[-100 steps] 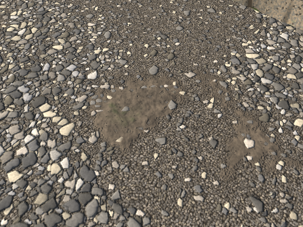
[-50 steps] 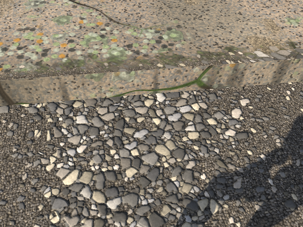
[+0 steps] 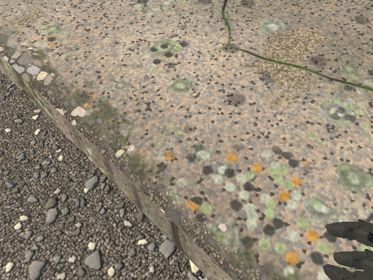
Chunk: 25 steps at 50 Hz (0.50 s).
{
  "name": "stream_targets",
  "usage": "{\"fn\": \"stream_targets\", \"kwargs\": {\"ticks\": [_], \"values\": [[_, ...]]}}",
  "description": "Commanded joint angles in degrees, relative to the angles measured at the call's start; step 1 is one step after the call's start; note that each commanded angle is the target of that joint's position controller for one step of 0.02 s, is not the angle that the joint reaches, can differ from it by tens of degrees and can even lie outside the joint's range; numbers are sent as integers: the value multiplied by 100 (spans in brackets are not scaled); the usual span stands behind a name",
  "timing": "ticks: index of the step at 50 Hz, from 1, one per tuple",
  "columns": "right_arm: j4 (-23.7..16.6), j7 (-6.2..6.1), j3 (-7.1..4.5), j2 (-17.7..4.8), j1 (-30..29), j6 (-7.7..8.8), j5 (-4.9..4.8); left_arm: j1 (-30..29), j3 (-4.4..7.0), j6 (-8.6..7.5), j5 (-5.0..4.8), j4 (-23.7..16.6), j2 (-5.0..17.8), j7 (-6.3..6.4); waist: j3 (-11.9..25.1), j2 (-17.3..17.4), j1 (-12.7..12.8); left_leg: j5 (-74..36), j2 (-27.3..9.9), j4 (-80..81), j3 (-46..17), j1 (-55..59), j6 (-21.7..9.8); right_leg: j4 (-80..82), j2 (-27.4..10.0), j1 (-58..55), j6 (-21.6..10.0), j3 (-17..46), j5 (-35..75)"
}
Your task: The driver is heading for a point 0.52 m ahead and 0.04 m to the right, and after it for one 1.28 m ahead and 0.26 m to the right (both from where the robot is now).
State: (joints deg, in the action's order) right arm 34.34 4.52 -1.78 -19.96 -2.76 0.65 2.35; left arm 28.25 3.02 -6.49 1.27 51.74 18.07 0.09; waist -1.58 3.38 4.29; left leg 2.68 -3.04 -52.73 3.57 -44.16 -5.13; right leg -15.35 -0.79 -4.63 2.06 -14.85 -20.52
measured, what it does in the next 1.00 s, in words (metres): climbs, turning right: left foot, then right foot 0.19 m higher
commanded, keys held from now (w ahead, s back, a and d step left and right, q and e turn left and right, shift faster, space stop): q+shift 0.14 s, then shift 0.06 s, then e+shift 0.66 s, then w+e+shift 0.14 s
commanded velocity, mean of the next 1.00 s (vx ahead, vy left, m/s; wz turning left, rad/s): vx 0.21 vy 0.00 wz -0.20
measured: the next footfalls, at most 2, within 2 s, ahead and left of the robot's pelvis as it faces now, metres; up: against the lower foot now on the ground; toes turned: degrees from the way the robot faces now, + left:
left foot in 0.10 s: +0.29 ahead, +0.04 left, +0.00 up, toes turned +7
right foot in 0.76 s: +0.40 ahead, -0.22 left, +0.19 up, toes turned -6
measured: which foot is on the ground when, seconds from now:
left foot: up 0.00-0.08, down 0.10-0.78, up 0.80-1.00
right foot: down 0.00-0.08, up 0.10-0.74, down 0.76-1.00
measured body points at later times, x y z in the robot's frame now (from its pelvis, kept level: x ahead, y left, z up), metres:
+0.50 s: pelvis +0.24 -0.03 +0.01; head +0.27 -0.02 +0.46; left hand +0.40 +0.20 -0.08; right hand +0.33 -0.29 -0.11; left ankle +0.25 +0.04 -0.73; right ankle +0.27 -0.16 -0.34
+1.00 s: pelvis +0.36 -0.13 +0.15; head +0.36 -0.17 +0.60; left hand +0.52 +0.09 +0.05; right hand +0.49 -0.40 +0.06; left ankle +0.40 +0.03 -0.38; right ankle +0.36 -0.21 -0.54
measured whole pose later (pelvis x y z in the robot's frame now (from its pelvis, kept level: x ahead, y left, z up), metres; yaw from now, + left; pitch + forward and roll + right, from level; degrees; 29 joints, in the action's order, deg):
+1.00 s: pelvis +0.36 -0.13 +0.15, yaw -16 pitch +2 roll +3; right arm 32.4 -0.2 0.0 -11.7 6.3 0.0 3.0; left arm 17.4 1.5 1.1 0.7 40.0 12.7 1.5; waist 0.9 1.4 -0.1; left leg 16.2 2.0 -96.5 -4.4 -47.9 -0.9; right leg -54.7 6.8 31.2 -4.9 6.9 -25.4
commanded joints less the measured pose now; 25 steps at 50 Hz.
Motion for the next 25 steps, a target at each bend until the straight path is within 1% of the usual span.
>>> {"fn": "stream_targets", "kwargs": {"ticks": [1,2,3,4,5,6,7,8,9,10,11,12,13,14,15,16,17,18,19,20,21,22,23,24,25], "values": [[-82,55,79,17,597,94,85,-957,126,-174,-105,-643,853,59,-161,-638,-847,-574,715,1358,780,2131,-82,-425,-908,1310,-199,-78,6511],[94,37,13,-113,1140,115,92,-931,162,-89,-150,-684,1018,106,248,-746,-1072,-530,889,1511,728,2782,-185,-1254,-1024,1189,-206,-22,6894],[317,-7,-92,-284,1990,170,106,-1005,180,4,-171,-730,1073,145,732,-837,-1423,-552,996,1606,486,3687,-374,-2482,-1166,1344,-241,76,6840],[690,-167,-237,-448,3023,198,86,-1168,188,108,-159,-804,1013,126,1184,-676,-1811,-764,999,1853,200,4786,-580,-4186,-1083,1856,-156,120,5514],[743,-356,-408,-773,2826,148,-82,-1128,163,203,-103,-768,627,70,803,389,-1618,-2312,461,2375,-572,5456,-688,-6173,-34,3228,69,-5,-256],[448,-344,-561,-1591,2681,59,83,-294,86,259,-59,-1197,314,102,1457,642,-925,-8113,-998,1342,-2433,6621,-1500,-8669,312,4566,329,462,-1750],[199,-383,-686,-1650,2669,-10,5,-603,24,267,-125,-1557,477,156,3082,141,-1269,-7394,-1649,2050,-3565,7662,-2304,-9536,298,5332,303,1526,-1091],[104,-496,-643,-1388,2118,-96,-98,-623,-57,289,-93,-1508,434,199,2819,-490,-892,-5308,-1497,2451,-3487,6772,-2063,-9184,-27,5210,230,1758,-530],[136,-555,-516,-982,1876,-125,-153,-833,-67,342,35,-1514,348,192,2058,-742,-648,-3795,-1087,2649,-3120,5705,-1804,-8890,-222,5170,221,1713,-592],[201,-580,-395,-655,1780,-97,-175,-935,-98,413,158,-1496,222,185,1441,-835,-430,-3298,-785,2780,-2820,4740,-1592,-8670,-305,5087,194,1681,-671],[218,-599,-288,-381,1635,-38,-185,-826,-109,529,170,-1451,210,194,995,-869,-245,-3346,-706,2971,-2482,3747,-1406,-8187,-416,4700,160,1697,-519],[336,-587,-208,-238,1630,44,-174,-835,-101,651,147,-1444,179,211,840,-806,-146,-3425,-637,3092,-2300,3038,-1325,-7924,-436,4290,152,1629,-547],[459,-574,-197,-266,1772,140,-101,-962,-108,707,113,-1508,44,250,908,-618,-224,-3804,-652,3159,-2243,2801,-1430,-8445,-245,4254,147,1430,-714],[543,-562,-178,-283,1812,219,-45,-1016,-115,726,65,-1539,-17,286,1059,-700,-222,-3901,-719,3214,-2135,2796,-1463,-8409,-220,4236,104,1495,-616],[602,-541,-180,-329,1842,278,79,-1217,-143,721,13,-1549,-277,353,1312,-211,-374,-4029,-821,3270,-2193,3079,-1636,-9678,54,4635,18,1302,-931],[716,-540,-122,-202,1908,310,70,-1314,-153,733,-34,-1608,-340,415,1316,-275,-371,-3564,-922,3344,-2110,3287,-1609,-9962,63,5021,-73,1518,-1032],[872,-562,-100,-148,2056,296,30,-1574,-174,781,6,-1749,-449,468,1151,-347,-392,-3388,-1041,3201,-2149,3391,-1491,-10450,154,5514,-219,1813,-1288],[1008,-599,-99,-179,2264,292,39,-1813,-192,826,-9,-1849,-512,498,937,-411,-467,-2855,-1076,3228,-2067,3625,-1366,-10816,348,6118,-340,1991,-1338],[1125,-649,-115,-270,2501,273,54,-2160,-239,887,-16,-2010,-643,522,761,-387,-599,-2132,-1207,3241,-2101,3924,-1270,-11507,520,6887,-449,2107,-1478],[1150,-705,-116,-297,2628,282,34,-2461,-265,934,-22,-2182,-693,537,612,-441,-661,-1488,-1269,3254,-2064,4221,-1149,-11899,623,7559,-483,2210,-1511],[1197,-745,-105,-302,2713,297,6,-2698,-283,973,-10,-2321,-733,540,499,-483,-678,-956,-1309,3270,-1995,4431,-1040,-12154,686,8071,-479,2245,-1478],[1180,-728,-106,-309,2811,325,13,-2882,-277,1034,29,-2464,-774,552,471,-320,-743,-704,-1385,3273,-1979,4684,-993,-12629,720,8555,-440,2180,-1531],[1163,-735,-78,-246,2816,350,-23,-2921,-275,1071,63,-2517,-743,540,456,-467,-697,-579,-1395,3293,-1831,4765,-930,-12639,685,8714,-384,2155,-1472],[1137,-751,-60,-215,2758,361,-57,-2913,-273,1100,75,-2567,-740,502,381,-535,-611,-374,-1352,3394,-1651,4580,-855,-12392,597,8636,-303,2058,-1333],[1132,-776,-71,-239,2702,356,-89,-3024,-274,1126,75,-2700,-787,467,263,-370,-551,-158,-1335,3573,-1541,4374,-883,-12348,498,8620,-241,1916,-1383]]}}
Over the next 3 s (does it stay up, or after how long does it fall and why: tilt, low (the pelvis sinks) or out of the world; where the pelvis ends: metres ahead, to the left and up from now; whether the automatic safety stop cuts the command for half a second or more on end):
stays up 1.49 -0.34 0.19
